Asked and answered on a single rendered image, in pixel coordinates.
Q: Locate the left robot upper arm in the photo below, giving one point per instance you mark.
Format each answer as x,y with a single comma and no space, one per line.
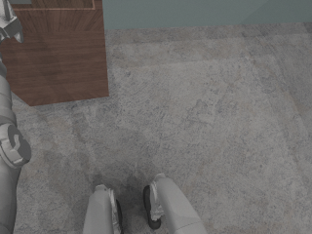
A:
15,151

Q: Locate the left robot hand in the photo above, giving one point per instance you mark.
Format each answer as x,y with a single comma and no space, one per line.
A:
9,23

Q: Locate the cabinet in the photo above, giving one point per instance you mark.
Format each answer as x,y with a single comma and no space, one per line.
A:
62,57

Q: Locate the right robot shin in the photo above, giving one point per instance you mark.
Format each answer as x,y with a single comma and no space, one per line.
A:
156,212

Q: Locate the left robot forearm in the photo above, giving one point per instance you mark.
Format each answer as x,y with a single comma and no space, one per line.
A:
7,116

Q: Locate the right robot foot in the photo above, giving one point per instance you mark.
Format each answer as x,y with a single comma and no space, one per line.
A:
153,224

